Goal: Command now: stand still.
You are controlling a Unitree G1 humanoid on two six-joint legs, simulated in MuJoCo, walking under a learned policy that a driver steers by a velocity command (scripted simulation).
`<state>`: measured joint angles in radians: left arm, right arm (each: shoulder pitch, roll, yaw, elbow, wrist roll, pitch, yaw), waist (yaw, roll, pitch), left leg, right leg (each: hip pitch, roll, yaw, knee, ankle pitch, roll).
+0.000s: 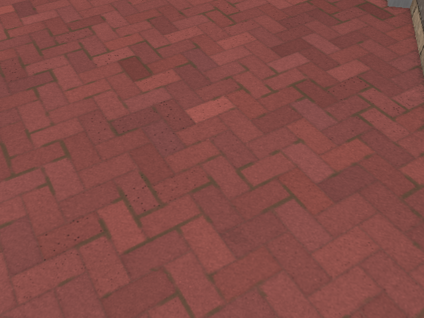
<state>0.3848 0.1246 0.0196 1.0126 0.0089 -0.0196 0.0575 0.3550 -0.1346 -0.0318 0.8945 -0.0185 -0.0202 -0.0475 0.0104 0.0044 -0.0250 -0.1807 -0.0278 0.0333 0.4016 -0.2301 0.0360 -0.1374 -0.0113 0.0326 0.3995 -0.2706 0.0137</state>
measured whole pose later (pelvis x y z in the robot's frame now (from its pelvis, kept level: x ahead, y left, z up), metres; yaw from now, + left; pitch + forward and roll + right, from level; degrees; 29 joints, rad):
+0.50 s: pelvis +0.10 +0.02 -0.01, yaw +0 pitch +2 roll +0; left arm 0.32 0.16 0.05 0.91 0.01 -0.05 0.03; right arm 0.53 -0.17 -0.04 1.00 -0.05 -0.09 -0.01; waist -0.04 -0.01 -0.05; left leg -0.12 -0.04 0.10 0.42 -0.34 0.07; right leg -0.78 -0.01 -0.03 1.90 -0.41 -0.13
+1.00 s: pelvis +0.38 -0.05 +0.12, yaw -9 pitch +2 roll +0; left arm 0.41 0.23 0.05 1.00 0.02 -0.07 -0.02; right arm 0.15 -0.16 0.00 0.66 -0.05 -0.07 0.00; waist -0.02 -0.01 -0.04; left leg -0.85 0.07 -0.05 1.56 -0.13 0.09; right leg -0.36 0.16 -0.07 0.68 -0.36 -0.18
